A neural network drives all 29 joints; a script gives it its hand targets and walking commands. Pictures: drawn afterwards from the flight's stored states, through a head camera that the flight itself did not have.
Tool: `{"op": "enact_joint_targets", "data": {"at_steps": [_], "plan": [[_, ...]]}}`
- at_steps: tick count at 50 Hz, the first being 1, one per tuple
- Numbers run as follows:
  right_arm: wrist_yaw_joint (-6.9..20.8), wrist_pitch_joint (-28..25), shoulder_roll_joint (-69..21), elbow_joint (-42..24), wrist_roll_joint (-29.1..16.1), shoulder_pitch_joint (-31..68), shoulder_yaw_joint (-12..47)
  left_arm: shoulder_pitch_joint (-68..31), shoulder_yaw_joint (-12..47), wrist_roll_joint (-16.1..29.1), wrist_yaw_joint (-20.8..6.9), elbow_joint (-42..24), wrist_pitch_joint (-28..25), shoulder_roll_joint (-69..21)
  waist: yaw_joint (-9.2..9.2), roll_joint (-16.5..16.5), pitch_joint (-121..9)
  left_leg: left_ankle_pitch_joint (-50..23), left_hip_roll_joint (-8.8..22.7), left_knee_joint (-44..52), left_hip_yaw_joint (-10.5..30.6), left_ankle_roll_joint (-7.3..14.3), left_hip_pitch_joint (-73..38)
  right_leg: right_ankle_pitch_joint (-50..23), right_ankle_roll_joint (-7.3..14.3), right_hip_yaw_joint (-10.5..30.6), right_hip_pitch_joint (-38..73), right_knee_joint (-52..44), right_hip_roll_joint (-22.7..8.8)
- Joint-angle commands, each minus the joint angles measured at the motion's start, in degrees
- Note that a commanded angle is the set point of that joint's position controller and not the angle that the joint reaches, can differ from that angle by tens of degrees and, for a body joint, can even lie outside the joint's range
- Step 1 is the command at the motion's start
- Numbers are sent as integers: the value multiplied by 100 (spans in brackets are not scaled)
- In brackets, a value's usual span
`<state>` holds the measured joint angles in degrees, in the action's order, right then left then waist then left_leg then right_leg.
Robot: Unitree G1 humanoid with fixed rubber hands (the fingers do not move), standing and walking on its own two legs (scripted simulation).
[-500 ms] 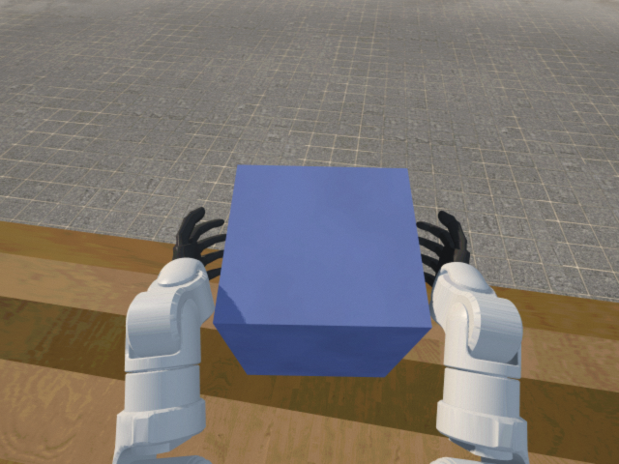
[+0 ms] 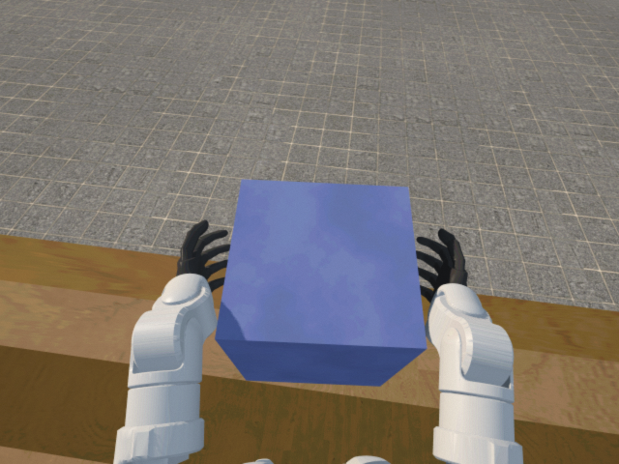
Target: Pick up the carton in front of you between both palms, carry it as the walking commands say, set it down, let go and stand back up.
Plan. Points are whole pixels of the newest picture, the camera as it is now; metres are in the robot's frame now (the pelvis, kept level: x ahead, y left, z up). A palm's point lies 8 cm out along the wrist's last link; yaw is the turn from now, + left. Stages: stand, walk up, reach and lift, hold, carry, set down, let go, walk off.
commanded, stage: carry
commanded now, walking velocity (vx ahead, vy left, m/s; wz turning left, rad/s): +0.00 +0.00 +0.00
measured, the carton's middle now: (318, 294) +0.34 -0.01 +0.01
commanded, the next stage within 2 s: none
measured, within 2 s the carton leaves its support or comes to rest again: neither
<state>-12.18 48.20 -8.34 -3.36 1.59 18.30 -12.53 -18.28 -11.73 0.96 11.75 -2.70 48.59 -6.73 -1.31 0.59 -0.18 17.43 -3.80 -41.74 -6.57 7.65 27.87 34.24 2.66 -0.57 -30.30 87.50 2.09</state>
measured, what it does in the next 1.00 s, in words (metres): goes down: right foot 0.10 m lower, then left foot 0.10 m lower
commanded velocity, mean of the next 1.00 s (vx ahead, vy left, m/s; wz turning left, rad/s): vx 0.00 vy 0.00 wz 0.00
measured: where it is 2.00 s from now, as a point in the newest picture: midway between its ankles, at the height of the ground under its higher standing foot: (313, 254)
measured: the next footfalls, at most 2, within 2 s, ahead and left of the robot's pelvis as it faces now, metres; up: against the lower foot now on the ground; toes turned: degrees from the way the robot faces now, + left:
right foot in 0.34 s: +0.38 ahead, -0.09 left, -0.10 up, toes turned -3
left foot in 0.80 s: +0.70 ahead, +0.05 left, -0.21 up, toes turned +3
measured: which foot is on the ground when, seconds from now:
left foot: down 0.00-0.36, up 0.38-0.78, down 0.80-1.00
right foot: up 0.00-0.32, down 0.34-0.82, up 0.84-1.00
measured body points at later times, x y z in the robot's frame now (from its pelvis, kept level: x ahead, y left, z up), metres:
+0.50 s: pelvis +0.33 -0.04 -0.11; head +0.35 -0.04 +0.34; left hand +0.65 +0.14 -0.04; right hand +0.67 -0.18 -0.04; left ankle +0.25 +0.09 -0.70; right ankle +0.34 -0.09 -0.81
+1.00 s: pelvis +0.66 +0.01 -0.21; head +0.67 +0.01 +0.24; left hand +0.99 +0.15 -0.16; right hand +0.96 -0.17 -0.16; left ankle +0.66 +0.05 -0.92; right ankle +0.64 -0.14 -0.85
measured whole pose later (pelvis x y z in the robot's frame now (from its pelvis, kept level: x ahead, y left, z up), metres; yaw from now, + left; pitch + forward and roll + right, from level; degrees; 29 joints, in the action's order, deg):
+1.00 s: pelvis +0.66 +0.01 -0.21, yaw -1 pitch +5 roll -1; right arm -11.0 48.4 -7.6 0.7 -1.9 16.6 -11.8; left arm -16.8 -13.9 -0.7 12.8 1.2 48.1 -8.0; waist -4.6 0.4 -3.1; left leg 23.4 -3.7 -45.5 -6.4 7.7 27.2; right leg 30.3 2.0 2.2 -36.8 71.3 -1.0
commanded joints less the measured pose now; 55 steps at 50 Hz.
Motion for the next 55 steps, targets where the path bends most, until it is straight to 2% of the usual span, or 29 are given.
{"op": "enact_joint_targets", "data": {"at_steps": [1,4,6,9,13,14,16,17,18,19,21,23,25,27,30,32,35,38,39,40,41,42,43,44,47,50,52,53,55], "plan": [[159,-8,-4080,-635,-1157,3031,3592,-2752,2980,409,22,-438,-61,-3941,-111,-25,-2175,-1394,1922,929,2970,993,-2319,-720,-20,457,-1577,-1100,-489],[312,-110,-4278,-674,-1315,3326,3781,-2881,2993,332,-29,-393,-181,-4091,-157,452,-2076,-2339,1808,1100,2671,910,-2035,-919,-92,118,-1284,-2279,-443],[335,-176,-4314,-666,-1309,3321,3823,-2965,3028,353,-61,-439,-275,-4202,-183,537,-2409,-3458,1700,604,2341,698,-2477,-2290,-35,180,-1497,-2050,-535],[342,-273,-4265,-727,-1352,3289,3875,-3039,3031,381,-40,-568,-374,-4144,-513,83,-2174,-2269,915,-5,1638,444,-2729,-4138,-40,-128,-1631,-3961,-321],[227,-276,-3967,-650,-1360,2916,3806,-2721,2956,295,64,-725,-330,-3749,-623,488,-1820,-1773,645,-372,1190,228,-1770,-5044,-2,-675,380,-5756,62],[190,-233,-3851,-520,-1319,2766,3754,-2589,2871,249,96,-684,-279,-3579,-527,583,-1871,-1534,556,-687,988,103,-1504,-5560,38,-868,958,-5849,159],[118,-124,-3727,-367,-1221,2611,3677,-2365,2769,128,140,-559,-164,-3265,423,532,-2318,-2679,666,-2259,658,-210,-1197,-5356,254,-724,2537,-6000,-29],[70,-68,-3594,-376,-1139,2719,3587,-2127,2650,74,142,-500,-92,-3099,917,-14,-2435,-1900,476,-3911,447,-405,-617,-5095,411,-388,3357,-6164,-404],[57,31,-3626,-255,-997,2587,3426,-2132,2625,81,179,-323,-30,-2973,675,-1377,-2743,1810,-79,-5180,394,-757,1088,-7678,1169,1290,4827,-4811,-1654],[3,71,-3473,-138,-912,2434,3274,-2086,2718,200,205,-241,26,-3016,511,-1190,-3002,1948,-76,-5504,798,-662,2009,-7091,1278,2208,5447,-4778,-2011],[-67,73,-3554,-189,-749,2588,2985,-2618,3043,577,174,-375,15,-3621,695,-732,-2906,1872,280,-5123,1083,-577,2643,-3328,1780,3389,4563,-5497,-2140],[-61,22,-3735,-47,-559,2803,2806,-3270,3434,941,-5,-544,-21,-4205,572,47,-2303,1448,442,-4167,1341,-471,2627,-3763,1556,3135,3586,-5145,-1885],[-6,-91,-3944,83,-435,2801,2741,-3612,3593,1104,-141,-605,-114,-4479,508,-1,-2145,800,581,-3179,1154,-518,2168,-3612,1403,2678,2703,-5319,-1766],[38,-225,-4041,-22,-501,2968,2800,-3679,3698,1126,-195,-610,-219,-4583,548,-548,-2031,675,539,-1935,771,-595,1780,-4217,1357,2343,2467,-5587,-1645],[98,-378,-4204,-288,-598,3092,2982,-3526,3770,1197,-278,-624,-380,-4685,596,-837,-2533,-831,488,-1965,459,-477,1517,-5414,1046,1620,2928,-5046,-1397],[102,-454,-4153,-409,-631,3086,3138,-3370,3770,1171,-280,-655,-472,-4601,889,-530,-2432,-2091,518,-897,489,-539,2223,-4770,951,1296,3662,-4496,-897],[62,-473,-3793,-583,-609,2798,3119,-2994,3766,1133,-210,-716,-527,-4286,906,-456,-1976,-3278,132,1082,-62,-658,461,-3664,805,581,2439,-4245,-418],[2,-334,-3382,-610,-558,2522,3029,-2670,3666,957,-85,-600,-423,-3969,555,-799,-1875,-3981,238,1846,-87,-404,-1061,-3266,607,300,1883,-3452,-358],[-21,-280,-3186,-563,-538,2313,2959,-2650,3621,911,-44,-560,-361,-3853,-95,-794,-2445,-4302,167,1150,-369,-330,-2372,-4406,380,51,1555,-2334,-490],[-36,-222,-3008,-563,-554,2115,2918,-2564,3575,836,11,-537,-308,-3741,-532,-257,-2662,-3265,477,1377,60,-112,-3087,-3883,152,-86,1032,-838,-340],[-82,-173,-2851,-491,-513,2177,2874,-2484,3536,748,45,-518,-218,-3736,-91,1302,-3013,-5300,1872,321,1654,476,-4496,21,-194,-148,-560,530,112],[-128,-90,-2881,-157,-539,1951,2861,-2539,3349,706,123,-434,-154,-3462,-182,1197,-3074,-5207,2176,241,2636,699,-4986,352,-161,58,-1347,845,143],[-163,-88,-2873,-261,-686,2004,2956,-2333,3218,660,160,-473,-128,-3464,-412,1161,-3208,-2614,2536,715,3722,1293,-4910,225,-144,285,-2096,789,61],[-139,-80,-3186,-310,-871,2164,3077,-2534,3043,604,198,-519,-129,-3465,-417,646,-2949,-964,2331,1076,4114,1241,-4131,320,-47,514,-2167,363,-175],[103,-101,-3923,-440,-1265,3047,3534,-2687,2752,349,162,-191,-149,-3738,-213,-9,-2218,-1270,1921,937,3304,979,-2270,-482,0,528,-1609,-1177,-443],[269,-228,-4220,-496,-1353,3330,3702,-2928,2851,353,44,-188,-299,-4063,-196,516,-2135,-1631,1838,1224,2940,948,-1957,-609,-95,155,-1316,-2286,-441],[328,-322,-4322,-502,-1369,3396,3776,-3064,2956,376,-20,-251,-413,-4236,-188,574,-2482,-2748,1803,750,2611,803,-2307,-2065,-56,224,-1501,-1960,-589],[345,-360,-4350,-525,-1378,3465,3811,-3133,2967,364,-24,-315,-455,-4243,-362,348,-2422,-2283,1411,435,2239,653,-2663,-3025,-63,375,-1912,-2512,-618],[345,-429,-4353,-500,-1375,3292,3828,-3113,3009,375,-11,-399,-516,-4234,-481,328,-2378,-2520,1211,141,2115,537,-2970,-3507,-44,104,-2090,-3099,-475]]}}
